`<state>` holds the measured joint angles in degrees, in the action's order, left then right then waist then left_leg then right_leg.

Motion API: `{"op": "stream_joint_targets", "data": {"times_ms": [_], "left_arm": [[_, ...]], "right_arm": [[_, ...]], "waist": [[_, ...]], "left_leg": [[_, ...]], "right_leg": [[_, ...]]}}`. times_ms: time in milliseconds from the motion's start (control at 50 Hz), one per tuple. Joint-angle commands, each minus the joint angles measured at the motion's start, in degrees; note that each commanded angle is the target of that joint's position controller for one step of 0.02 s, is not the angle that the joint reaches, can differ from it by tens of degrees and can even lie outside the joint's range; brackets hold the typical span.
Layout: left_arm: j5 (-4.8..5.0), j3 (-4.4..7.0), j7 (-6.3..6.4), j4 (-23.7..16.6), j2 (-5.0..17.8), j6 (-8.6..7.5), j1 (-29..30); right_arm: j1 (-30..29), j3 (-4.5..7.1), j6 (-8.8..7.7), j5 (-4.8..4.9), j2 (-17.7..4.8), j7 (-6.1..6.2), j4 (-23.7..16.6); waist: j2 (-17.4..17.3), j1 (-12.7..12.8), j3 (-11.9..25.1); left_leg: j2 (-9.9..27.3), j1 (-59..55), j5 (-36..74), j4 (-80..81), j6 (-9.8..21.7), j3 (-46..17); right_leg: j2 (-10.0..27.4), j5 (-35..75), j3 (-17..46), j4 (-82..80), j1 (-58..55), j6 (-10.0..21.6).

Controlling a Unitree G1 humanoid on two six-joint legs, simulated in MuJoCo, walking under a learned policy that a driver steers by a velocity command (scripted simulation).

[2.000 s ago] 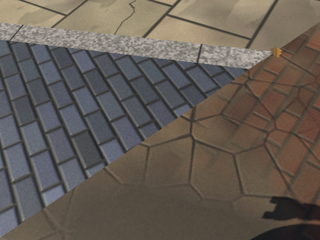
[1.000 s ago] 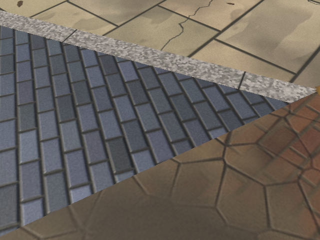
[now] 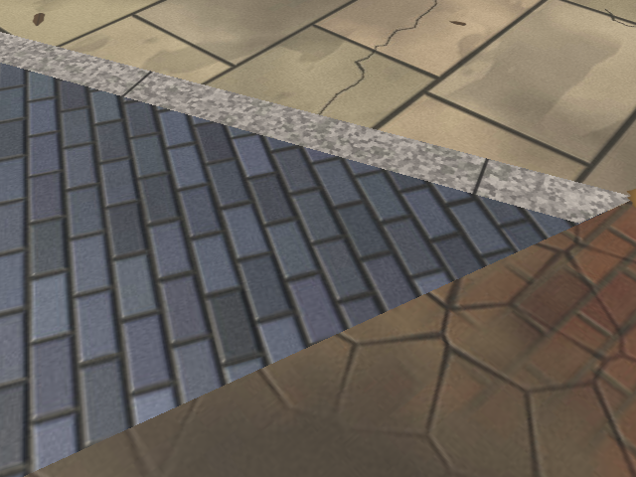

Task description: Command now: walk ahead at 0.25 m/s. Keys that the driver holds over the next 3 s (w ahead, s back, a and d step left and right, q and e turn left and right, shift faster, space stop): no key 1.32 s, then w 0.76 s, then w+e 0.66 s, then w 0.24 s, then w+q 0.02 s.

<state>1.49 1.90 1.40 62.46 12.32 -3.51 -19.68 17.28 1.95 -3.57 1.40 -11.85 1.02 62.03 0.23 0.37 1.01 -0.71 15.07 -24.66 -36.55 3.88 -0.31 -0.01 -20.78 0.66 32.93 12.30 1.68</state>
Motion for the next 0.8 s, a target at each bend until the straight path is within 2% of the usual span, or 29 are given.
{"op": "stream_joint_targets", "data": {"times_ms": [20, 40, 60, 80, 100, 120, 140, 160, 180, 200, 240, 260, 300, 320, 340, 360, 380, 400, 420, 460, 520, 600, 800], "left_arm": [[-0.17, 1.76, -0.18, -2.4, 9.6, -0.75, -0.9], [-0.22, 1.69, -0.25, -3.5, 9.7, -0.61, 2.5], [-0.09, 1.53, -0.15, -5.2, 8.7, -0.55, 6.3], [-0.62, 0.76, 0.03, -6.5, 5.2, -1.06, 6.8], [-1.47, 0.31, 0.13, -5.9, 4.3, -1.57, 5.0], [-0.83, 0.54, -0.18, -5.5, 4.6, -1.55, 4.6], [0.04, 0.51, -0.44, -5.3, 4.1, -1.19, 4.7], [0.50, 0.53, -0.55, -5.7, 3.7, -0.91, 6.2], [0.36, 0.74, -0.56, -6.2, 3.8, -0.72, 7.9], [-0.01, 0.89, -0.45, -6.9, 3.6, -0.57, 9.6], [-0.10, 0.18, -0.58, -6.9, 1.2, -0.19, 10.8], [0.07, 0.12, -0.54, -6.7, 1.3, 0.15, 11.0], [0.12, 0.41, -0.24, -6.0, 2.4, 1.24, 9.5], [-0.34, 0.67, -0.06, -5.5, 3.0, 1.72, 8.6], [-1.13, 1.29, 0.28, -5.4, 5.1, 2.19, 8.1], [-1.46, 2.25, 0.82, -5.6, 8.8, 2.60, 6.7], [-1.36, 2.61, 0.90, -5.4, 10.3, 2.87, 7.3], [-1.06, 1.94, 0.52, -5.2, 6.7, 3.00, 8.3], [-0.99, 1.72, 0.13, -5.2, 5.4, 2.98, 10.2], [-0.98, 1.87, -0.58, -6.0, 5.7, 2.52, 14.1], [-0.83, 2.16, -0.98, -5.4, 5.9, 1.86, 14.8], [-0.78, 2.28, -0.64, -4.3, 5.9, 2.16, 15.1], [-0.89, 2.38, 0.42, -2.8, 5.3, 3.45, 15.5]], "right_arm": [[-3.6, 0.18, -2.30, -0.23, -2.3, -0.54, -4.0], [0.5, 0.11, -2.24, -0.37, -1.9, -0.53, -2.7], [5.4, 0.80, -2.02, -0.70, -4.2, -0.48, -0.8], [9.1, 2.52, -1.72, -0.41, -10.0, -0.57, 0.9], [14.7, 2.97, -1.12, -0.64, -12.2, -0.64, 1.6], [15.0, 1.66, -1.06, -1.46, -8.4, -0.53, 1.4], [12.1, 0.93, -1.22, -1.80, -6.6, -0.45, 0.3], [8.9, 0.67, -1.33, -1.61, -6.5, -0.38, -0.9], [5.4, 0.01, -1.10, -1.26, -5.3, -0.18, -1.7], [3.9, -0.59, -0.71, -1.41, -4.0, 0.09, -1.9], [2.8, -0.65, 0.39, -1.95, -5.6, 0.71, -1.9], [2.9, -0.40, 0.83, -2.09, -7.0, 1.01, -1.8], [2.4, 0.03, 1.15, -1.07, -8.6, 1.17, -1.4], [1.8, 0.06, 1.07, -0.43, -8.5, 1.02, -1.3], [3.2, 0.25, 0.71, -0.27, -8.4, 0.68, -0.6], [4.3, 0.44, 0.22, -1.22, -8.3, 0.42, -0.5], [9.8, -0.28, 0.09, -2.07, -4.0, 0.36, 0.6], [9.7, -0.68, 0.66, -2.12, -2.3, 0.64, 1.2], [7.8, -0.44, 1.39, -1.70, -3.0, 0.89, 0.8], [6.6, -0.32, 2.87, -1.80, -3.9, 1.56, 0.7], [7.8, -0.27, 3.80, -1.91, -4.6, 1.80, 1.7], [6.2, -0.26, 3.86, -1.81, -4.7, 1.73, 1.8], [6.0, -0.47, 3.70, -1.83, -3.4, 1.82, 2.5]], "waist": [[8.2, -0.7, -8.8], [8.4, -3.2, -8.0], [4.7, -5.1, -6.2], [-7.2, -4.5, -3.6], [-16.0, -6.7, 0.8], [-13.1, -5.7, 0.8], [-7.6, -4.0, -0.4], [-5.1, -2.9, -1.4], [-3.3, -1.5, -3.1], [-4.1, -0.9, -3.4], [-6.4, -0.6, -2.2], [-7.2, -0.5, -1.0], [-7.2, 0.9, 0.3], [-6.6, 1.9, 0.1], [-5.2, 2.3, 0.2], [-1.9, 1.9, 2.1], [4.0, -1.0, 5.5], [3.9, -0.3, 5.8], [3.3, -0.5, 3.2], [2.3, -1.0, 0.5], [1.4, -1.5, 1.2], [0.4, -1.1, 2.0], [-0.1, -0.8, -2.2]], "left_leg": [[-0.5, 8.4, 2.5, 0.4, 1.7, 2.2], [-0.5, 2.0, 5.6, 5.9, 2.0, 2.1], [0.6, -4.8, 15.5, 9.2, 2.0, -0.4], [5.5, -12.5, 31.4, 10.1, 3.9, -8.6], [15.6, -23.2, 52.8, 13.1, 9.1, -20.6], [20.8, -24.3, 63.7, 13.4, 11.9, -24.0], [20.6, -22.4, 65.0, 12.4, 11.9, -21.2], [19.5, -21.4, 62.5, 12.8, 11.0, -18.1], [17.3, -19.4, 59.3, 14.1, 8.8, -14.3], [14.7, -17.5, 57.4, 15.1, 6.5, -11.2], [11.0, -13.1, 58.9, 14.8, 5.1, -6.1], [10.1, -11.1, 60.8, 14.6, 5.1, -4.8], [10.4, -8.5, 59.8, 14.1, 5.2, -4.8], [10.0, -6.5, 56.7, 13.6, 4.3, -4.7], [8.6, -5.5, 51.2, 13.3, 2.5, -4.7], [6.2, -3.5, 40.5, 11.9, 0.1, -3.4], [3.0, -0.1, 25.2, 10.6, -2.5, -1.6], [2.3, 0.0, 15.4, 10.0, -4.2, -0.8], [1.7, 0.8, 11.8, 10.3, -4.7, -0.6], [1.3, -0.4, 14.5, 11.2, -4.8, -0.4], [1.7, -3.7, 18.8, 11.9, -4.4, -0.5], [2.1, -5.0, 19.9, 12.3, -4.2, -0.5], [2.1, -2.0, 10.9, 14.5, -3.5, 0.2]], "right_leg": [[14.8, -7.5, 22.7, -17.4, 1.3, 10.9], [12.8, 4.7, 18.0, -13.1, 3.7, 8.9], [8.5, 15.5, 10.7, -6.2, 6.4, 5.6], [-0.5, 18.6, -1.1, 7.2, 11.8, 0.6], [-3.5, 1.3, -3.9, 21.3, 21.6, -3.2], [-2.6, -14.2, -0.2, 31.6, 25.9, -3.6], [-0.7, -14.8, 2.6, 36.8, 26.8, -3.1], [0.8, -12.3, 2.7, 36.3, 28.7, -2.4], [2.8, -8.7, 2.2, 30.3, 28.7, -1.9], [3.7, -4.9, 1.2, 22.9, 25.6, -1.9], [2.0, 0.1, -1.7, 10.9, 16.0, -2.6], [0.5, 2.7, -3.2, 6.7, 11.0, -2.7], [-1.2, 12.0, -4.3, -0.7, 2.8, -2.1], [-1.5, 18.3, -4.2, -5.6, -1.7, -1.1], [-0.3, 25.3, -2.0, -8.5, -5.6, 0.2], [4.1, 41.1, 2.4, -6.9, -11.3, 2.0], [8.2, 51.1, 5.4, -2.0, -17.4, 6.9], [10.1, 49.7, 7.5, -1.4, -16.4, 9.5], [9.4, 45.4, 8.0, -2.0, -13.7, 9.3], [7.3, 38.2, 7.1, -2.8, -8.3, 7.6], [5.0, 39.7, 4.4, -1.9, -6.5, 5.9], [4.3, 38.3, 3.8, -1.9, -7.0, 5.6], [3.0, 22.5, 3.1, -4.9, -4.2, 4.0]]}}
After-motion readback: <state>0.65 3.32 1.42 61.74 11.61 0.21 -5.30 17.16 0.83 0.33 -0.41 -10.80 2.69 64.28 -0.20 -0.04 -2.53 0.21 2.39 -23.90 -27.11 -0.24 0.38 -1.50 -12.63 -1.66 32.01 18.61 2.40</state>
